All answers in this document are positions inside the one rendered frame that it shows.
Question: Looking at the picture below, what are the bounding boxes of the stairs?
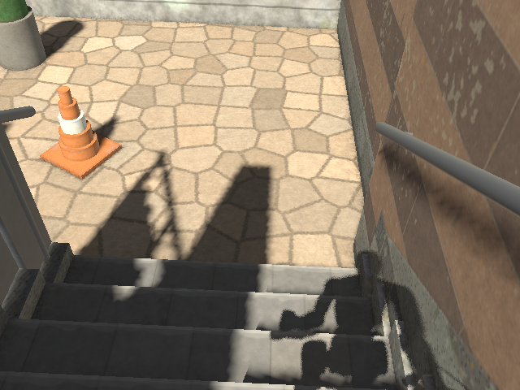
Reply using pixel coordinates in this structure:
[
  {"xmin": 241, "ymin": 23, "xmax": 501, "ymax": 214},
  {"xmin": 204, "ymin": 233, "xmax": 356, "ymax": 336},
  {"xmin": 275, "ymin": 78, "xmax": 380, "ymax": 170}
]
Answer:
[{"xmin": 0, "ymin": 255, "xmax": 397, "ymax": 390}]

